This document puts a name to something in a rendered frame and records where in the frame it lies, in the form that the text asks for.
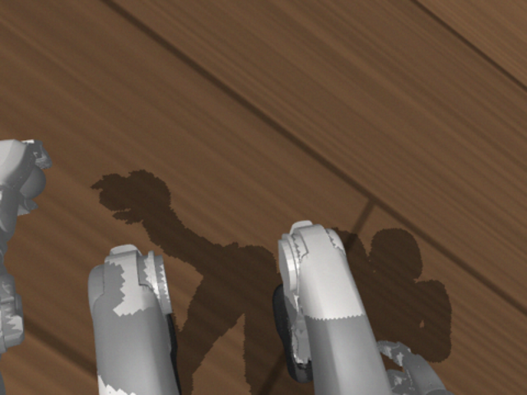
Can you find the left robot foot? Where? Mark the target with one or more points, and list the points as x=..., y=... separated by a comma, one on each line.
x=173, y=352

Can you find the right robot hand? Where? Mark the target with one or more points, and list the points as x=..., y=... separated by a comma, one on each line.
x=418, y=378

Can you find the right robot foot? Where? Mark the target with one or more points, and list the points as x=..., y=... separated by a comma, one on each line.
x=301, y=373

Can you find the left robot hand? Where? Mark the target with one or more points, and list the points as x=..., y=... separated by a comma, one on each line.
x=17, y=160

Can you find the left robot arm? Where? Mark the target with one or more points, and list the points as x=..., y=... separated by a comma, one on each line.
x=12, y=332

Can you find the ball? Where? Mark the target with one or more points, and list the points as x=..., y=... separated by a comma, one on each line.
x=35, y=184

